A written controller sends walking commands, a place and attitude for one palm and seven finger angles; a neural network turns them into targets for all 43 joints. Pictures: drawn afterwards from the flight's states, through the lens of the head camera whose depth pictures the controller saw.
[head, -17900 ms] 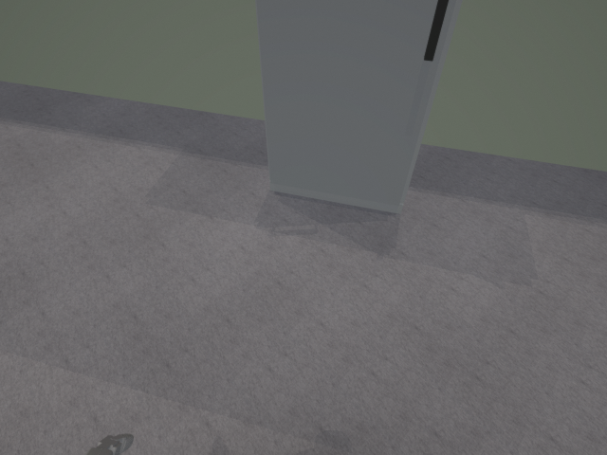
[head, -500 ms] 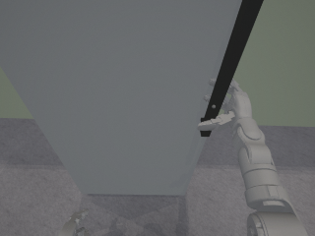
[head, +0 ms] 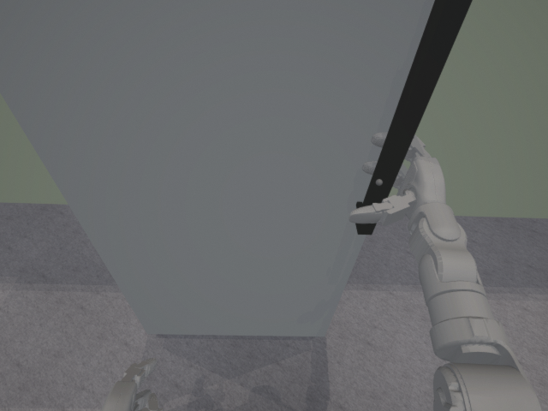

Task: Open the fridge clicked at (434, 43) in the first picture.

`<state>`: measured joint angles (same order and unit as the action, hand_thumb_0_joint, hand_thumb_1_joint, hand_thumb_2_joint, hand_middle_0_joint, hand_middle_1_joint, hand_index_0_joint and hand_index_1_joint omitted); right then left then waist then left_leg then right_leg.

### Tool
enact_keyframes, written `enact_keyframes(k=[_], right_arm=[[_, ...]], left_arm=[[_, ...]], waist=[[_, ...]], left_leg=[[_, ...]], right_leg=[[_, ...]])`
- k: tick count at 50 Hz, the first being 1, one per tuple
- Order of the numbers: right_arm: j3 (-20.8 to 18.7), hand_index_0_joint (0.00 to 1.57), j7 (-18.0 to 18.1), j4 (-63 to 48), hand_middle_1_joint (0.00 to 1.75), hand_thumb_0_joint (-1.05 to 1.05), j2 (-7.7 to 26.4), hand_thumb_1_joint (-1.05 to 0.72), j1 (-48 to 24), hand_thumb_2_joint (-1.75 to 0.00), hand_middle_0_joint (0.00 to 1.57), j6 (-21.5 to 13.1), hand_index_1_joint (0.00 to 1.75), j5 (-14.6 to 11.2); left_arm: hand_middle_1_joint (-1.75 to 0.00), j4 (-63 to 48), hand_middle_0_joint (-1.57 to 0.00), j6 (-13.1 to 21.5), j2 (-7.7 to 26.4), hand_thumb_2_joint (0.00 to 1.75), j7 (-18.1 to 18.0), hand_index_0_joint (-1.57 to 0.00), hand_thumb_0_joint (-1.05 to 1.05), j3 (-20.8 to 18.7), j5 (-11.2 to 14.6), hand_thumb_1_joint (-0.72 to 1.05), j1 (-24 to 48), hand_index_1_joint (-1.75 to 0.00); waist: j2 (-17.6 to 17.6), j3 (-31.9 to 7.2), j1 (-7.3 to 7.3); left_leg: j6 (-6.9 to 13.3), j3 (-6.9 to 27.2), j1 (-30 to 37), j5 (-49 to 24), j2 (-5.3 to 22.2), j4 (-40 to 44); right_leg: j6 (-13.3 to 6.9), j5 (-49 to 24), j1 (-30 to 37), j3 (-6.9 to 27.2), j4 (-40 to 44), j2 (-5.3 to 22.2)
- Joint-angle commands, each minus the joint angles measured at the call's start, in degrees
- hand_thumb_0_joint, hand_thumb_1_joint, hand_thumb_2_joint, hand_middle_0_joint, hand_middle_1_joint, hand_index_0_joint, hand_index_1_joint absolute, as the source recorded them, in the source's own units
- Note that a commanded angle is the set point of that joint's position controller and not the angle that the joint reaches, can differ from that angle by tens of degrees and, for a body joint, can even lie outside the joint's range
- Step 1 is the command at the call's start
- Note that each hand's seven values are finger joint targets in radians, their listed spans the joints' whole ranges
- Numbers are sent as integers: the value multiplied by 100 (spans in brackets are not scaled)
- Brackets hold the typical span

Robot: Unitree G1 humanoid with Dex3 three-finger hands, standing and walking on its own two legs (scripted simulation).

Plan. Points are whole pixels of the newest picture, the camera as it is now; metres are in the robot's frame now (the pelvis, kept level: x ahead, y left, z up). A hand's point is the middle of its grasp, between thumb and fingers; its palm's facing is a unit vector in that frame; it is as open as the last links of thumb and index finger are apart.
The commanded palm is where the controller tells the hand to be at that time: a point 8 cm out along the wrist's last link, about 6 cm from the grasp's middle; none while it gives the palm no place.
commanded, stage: slide the fingers in behind the handle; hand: right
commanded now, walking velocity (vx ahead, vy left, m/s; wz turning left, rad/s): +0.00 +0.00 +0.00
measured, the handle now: (402, 108) +0.47 -0.13 +0.24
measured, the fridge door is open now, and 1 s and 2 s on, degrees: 0 0 0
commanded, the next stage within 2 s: grip the handle and tug to test in 0.14 s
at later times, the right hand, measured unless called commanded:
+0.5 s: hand (381, 184) +0.40 -0.11 +0.15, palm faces -0.07 +1.00 +0.01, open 12.4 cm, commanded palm +0.38 -0.17 +0.15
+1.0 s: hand (381, 182) +0.41 -0.11 +0.15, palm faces -0.07 +1.00 +0.02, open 6.3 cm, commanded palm +0.39 -0.17 +0.15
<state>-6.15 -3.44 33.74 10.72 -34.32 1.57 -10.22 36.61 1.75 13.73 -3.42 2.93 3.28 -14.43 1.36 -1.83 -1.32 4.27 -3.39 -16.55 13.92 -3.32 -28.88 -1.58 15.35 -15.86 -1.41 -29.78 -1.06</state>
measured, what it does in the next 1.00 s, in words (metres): stands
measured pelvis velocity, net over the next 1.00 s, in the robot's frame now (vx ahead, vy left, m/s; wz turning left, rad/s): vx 0.01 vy -0.02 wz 0.01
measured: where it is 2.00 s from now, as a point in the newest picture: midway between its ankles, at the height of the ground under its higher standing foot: outside the picture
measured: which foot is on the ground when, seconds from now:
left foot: down 0.00-1.00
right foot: down 0.00-1.00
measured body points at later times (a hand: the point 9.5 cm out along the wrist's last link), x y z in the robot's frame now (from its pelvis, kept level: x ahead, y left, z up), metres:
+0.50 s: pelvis +0.00 -0.01 +0.00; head +0.00 +0.00 +0.45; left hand +0.14 +0.23 -0.10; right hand +0.40 -0.17 +0.15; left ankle +0.01 +0.07 -0.74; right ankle +0.00 -0.10 -0.73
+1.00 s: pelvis +0.01 -0.02 +0.00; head +0.01 -0.01 +0.45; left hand +0.14 +0.22 -0.10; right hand +0.41 -0.17 +0.15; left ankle +0.01 +0.07 -0.74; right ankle +0.00 -0.10 -0.74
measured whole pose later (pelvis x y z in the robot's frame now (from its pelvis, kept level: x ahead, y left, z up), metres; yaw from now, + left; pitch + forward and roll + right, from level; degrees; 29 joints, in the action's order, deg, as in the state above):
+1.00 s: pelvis +0.01 -0.02 +0.00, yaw +0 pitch +2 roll +0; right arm -4.7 -2.8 29.6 8.9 -31.8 2.8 -9.8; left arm 36.6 1.0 13.5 -2.8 2.5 3.0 -15.4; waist 1.5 -2.6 -1.0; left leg 3.1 -2.6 -15.9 14.2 -2.7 -28.4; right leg -2.7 16.0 -15.2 -2.1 -29.4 -1.8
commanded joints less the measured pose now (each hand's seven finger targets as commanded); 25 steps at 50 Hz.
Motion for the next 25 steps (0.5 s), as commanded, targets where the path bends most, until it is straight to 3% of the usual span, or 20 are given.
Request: enact_keyframes(k=[1, 3, 4, 5, 8, 10, 12, 14, 17, 18, 19, 20, 21, 25], right_arm=[[-185, 30, -112, -1227, 120, 0, 863, 50, -2670, -30, 30, -528, 120, -31], [-229, 30, -147, -1181, 120, 0, 891, 50, -2648, -30, 30, -524, 120, -28], [-190, 30, -162, -1280, 120, 0, 840, 50, -2641, -30, 30, -526, 120, -30], [-374, 30, -149, -1267, 120, 0, 1023, 50, -2522, -30, 30, -526, 120, -42], [-254, 30, -188, -1352, 120, 0, 838, 50, -2494, -30, 30, -513, 120, -92], [-495, 30, -176, -1364, 120, 0, 1105, 50, -2227, -30, 30, -518, 120, -106], [-230, 30, -180, -1553, 120, 0, 783, 50, -2368, -30, 30, -524, 120, -93], [-126, 31, -170, -1668, 121, 0, 726, 41, -2371, -34, 31, -524, 121, -42], [-48, 32, -117, -1691, 123, 0, 639, 27, -2413, -40, 32, -476, 123, -32], [-143, 33, -93, -1681, 124, 0, 748, 22, -2439, -42, 33, -450, 124, -27], [1, 33, -89, -1710, 125, 0, 575, 17, -2495, -44, 33, -423, 125, -36], [-205, 34, -53, -1715, 125, 0, 794, 13, -2391, -46, 34, -425, 125, -48], [-94, 35, -65, -1793, 126, 0, 652, 8, -2338, -48, 35, -416, 126, -45], [-258, 36, -60, -1735, 129, 0, 810, -11, -2190, -56, 36, -399, 129, -46]], left_arm=[[-30, -780, -20, 284, 665, 90, -43, -20, 0, -225, 22, 90, 358, -30], [-30, -767, -20, 291, 666, 90, -37, -20, 0, -240, 29, 90, 318, -30], [-30, -799, -20, 301, 654, 90, -26, -20, 0, -243, 28, 90, 334, -30], [-30, -807, -20, 295, 686, 90, -17, -20, 0, -262, 29, 90, 316, -30], [-30, -825, -20, 324, 666, 90, -8, -20, 0, -252, 33, 90, 340, -30], [-30, -831, -20, 298, 717, 90, -4, -20, 0, -279, 28, 90, 315, -30], [-30, -864, -20, 321, 666, 90, 10, -20, 0, -268, 33, 90, 359, -30], [-30, -845, -20, 328, 658, 90, 14, -20, 0, -272, 40, 90, 359, -30], [-30, -829, -20, 337, 670, 90, 24, -20, 0, -274, 35, 90, 337, -30], [-30, -808, -20, 324, 678, 90, 13, -20, 0, -279, 32, 90, 340, -30], [-30, -818, -20, 328, 659, 90, 14, -20, 0, -268, 28, 90, 361, -30], [-30, -824, -20, 318, 695, 90, 10, -20, 0, -292, 22, 90, 347, -30], [-30, -850, -20, 326, 668, 90, 10, -20, 0, -277, 15, 90, 400, -30], [-30, -847, -20, 298, 684, 90, 7, -20, 0, -271, 3, 90, 385, -30]], waist=[[-285, -1607, -48], [-299, -1611, -26], [-126, -1707, -15], [-298, -1777, 55], [-288, -1706, 18], [-626, -1698, 86], [-406, -1657, 39], [-157, -1623, 7], [-253, -1543, -25], [-216, -1562, -17], [-271, -1506, -59], [-399, -1629, 21], [-321, -1647, 21], [-464, -1691, 74]], left_leg=[[-335, 555, 823, -1355, 355, 401], [-329, 561, 852, -1431, 350, 396], [-324, 573, 852, -1475, 356, 384], [-320, 544, 982, -1549, 357, 358], [-324, 536, 897, -1628, 339, 360], [-363, 541, 1051, -1702, 351, 360], [-340, 525, 924, -1696, 340, 349], [-308, 489, 767, -1619, 318, 352], [-295, 435, 623, -1472, 289, 369], [-289, 441, 624, -1397, 291, 382], [-296, 435, 583, -1355, 284, 402], [-299, 446, 723, -1372, 291, 394], [-296, 445, 740, -1490, 301, 370], [-295, 435, 868, -1568, 299, 354]], right_leg=[[-172, -789, 267, 132, 273, -20], [-168, -829, 250, 128, 264, -19], [-163, -855, 307, 113, 252, -29], [-163, -935, 278, 135, 254, -24], [-162, -957, 313, 115, 250, -16], [-172, -1002, 199, 105, 264, 7], [-174, -1008, 311, 98, 276, -10], [-161, -1045, 440, 108, 264, 4], [-158, -1015, 520, 167, 270, 19], [-147, -974, 507, 172, 275, 22], [-158, -937, 519, 172, 284, 11], [-157, -981, 497, 177, 281, 23], [-164, -1053, 537, 157, 300, 21], [-148, -1131, 485, 163, 314, 31]])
